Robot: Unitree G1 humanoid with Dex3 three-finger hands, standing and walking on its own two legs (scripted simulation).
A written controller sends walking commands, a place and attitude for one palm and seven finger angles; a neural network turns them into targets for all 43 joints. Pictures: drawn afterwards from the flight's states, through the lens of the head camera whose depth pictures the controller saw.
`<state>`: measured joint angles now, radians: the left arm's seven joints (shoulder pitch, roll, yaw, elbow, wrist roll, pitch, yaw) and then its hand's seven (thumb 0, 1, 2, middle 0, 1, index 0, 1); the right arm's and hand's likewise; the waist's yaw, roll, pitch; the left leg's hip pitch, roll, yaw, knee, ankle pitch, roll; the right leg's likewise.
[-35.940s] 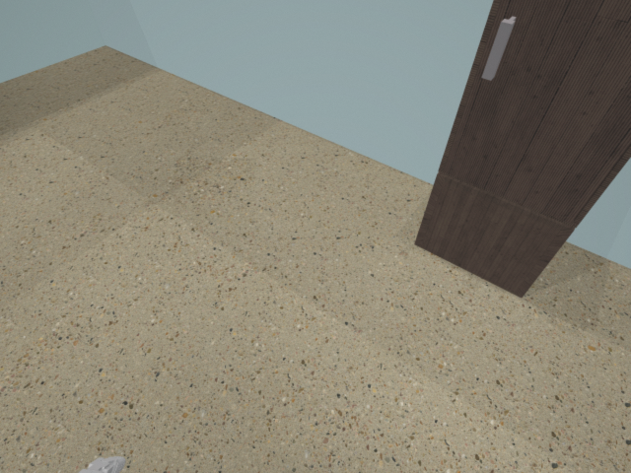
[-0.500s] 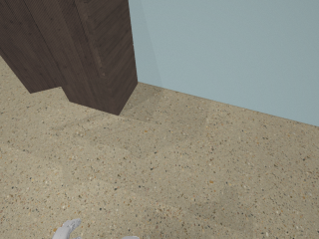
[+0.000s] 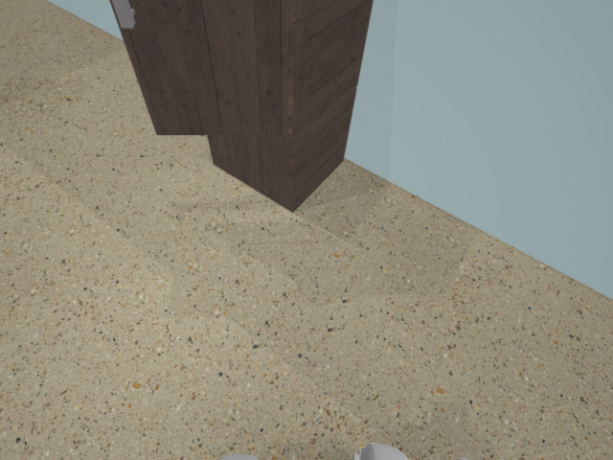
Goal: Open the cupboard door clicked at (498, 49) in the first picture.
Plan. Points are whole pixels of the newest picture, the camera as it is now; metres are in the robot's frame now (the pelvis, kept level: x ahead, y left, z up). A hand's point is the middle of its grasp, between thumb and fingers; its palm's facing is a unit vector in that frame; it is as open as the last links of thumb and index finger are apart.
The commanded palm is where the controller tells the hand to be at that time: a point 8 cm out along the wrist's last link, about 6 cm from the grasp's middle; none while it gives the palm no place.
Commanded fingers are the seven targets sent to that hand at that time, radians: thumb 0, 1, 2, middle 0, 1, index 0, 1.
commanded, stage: turn to face it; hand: left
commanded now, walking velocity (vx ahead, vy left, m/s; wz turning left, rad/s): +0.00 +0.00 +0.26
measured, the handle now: out of the picture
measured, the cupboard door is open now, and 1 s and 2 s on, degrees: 40 40 40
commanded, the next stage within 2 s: take the last steps up to it in 0.08 s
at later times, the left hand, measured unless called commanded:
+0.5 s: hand out of the picture -0.02 +0.20 -0.19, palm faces +0.25 -0.95 -0.16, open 7.4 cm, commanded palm none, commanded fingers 0.00 0.90 0.90 -0.20 -0.30 -0.20 -0.30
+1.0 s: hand (166, 344) +0.29 +0.25 -0.16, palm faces +0.16 -0.97 -0.19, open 7.4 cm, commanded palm none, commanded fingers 0.00 0.90 0.90 -0.20 -0.30 -0.20 -0.30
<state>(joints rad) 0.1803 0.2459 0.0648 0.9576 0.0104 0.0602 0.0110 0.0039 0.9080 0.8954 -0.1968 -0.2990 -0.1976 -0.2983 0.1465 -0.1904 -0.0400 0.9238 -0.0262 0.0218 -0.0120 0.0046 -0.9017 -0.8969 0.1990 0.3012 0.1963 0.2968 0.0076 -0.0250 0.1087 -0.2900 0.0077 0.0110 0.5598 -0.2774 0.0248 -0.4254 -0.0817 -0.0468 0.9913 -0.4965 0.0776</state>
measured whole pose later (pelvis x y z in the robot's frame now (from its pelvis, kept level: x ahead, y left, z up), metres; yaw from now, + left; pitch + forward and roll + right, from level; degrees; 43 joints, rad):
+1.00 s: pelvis +0.18 +0.05 -0.01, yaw +11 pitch -2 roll +0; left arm 0.08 0.15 0.05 0.96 0.02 -0.06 -0.01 0.00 0.91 0.90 -0.20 -0.30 -0.20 -0.30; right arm 0.44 -0.14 -0.03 1.16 -0.01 -0.02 -0.01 0.01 -0.90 -0.90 0.20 0.30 0.20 0.30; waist -0.05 0.03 0.09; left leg -0.18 0.01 0.06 0.91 -0.50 0.02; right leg -0.34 -0.05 -0.13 0.63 -0.26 -0.04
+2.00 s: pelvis +0.45 +0.18 +0.00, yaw +9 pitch +0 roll +0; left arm 0.14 0.19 0.05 1.03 0.01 0.05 0.04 0.00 0.91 0.90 -0.20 -0.30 -0.20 -0.30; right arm 0.21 -0.14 -0.04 1.04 -0.03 0.02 -0.04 0.01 -0.91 -0.90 0.20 0.30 0.20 0.30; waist -0.01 -0.02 0.08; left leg -0.24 0.02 0.12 0.55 -0.31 0.04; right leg -0.36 -0.03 -0.03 0.88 -0.50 0.01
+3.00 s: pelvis +0.43 +0.14 +0.01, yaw +6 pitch -1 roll +1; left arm 0.25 0.22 -0.02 1.08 0.01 -0.02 0.02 0.00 0.91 0.90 -0.20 -0.30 -0.20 -0.30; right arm 0.26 -0.20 0.01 1.12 -0.01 -0.01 -0.02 0.01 -0.90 -0.90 0.20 0.30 0.19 0.30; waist -0.01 -0.01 0.04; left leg -0.20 0.02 0.07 0.45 -0.23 0.00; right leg -0.17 0.01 0.00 0.48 -0.29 -0.02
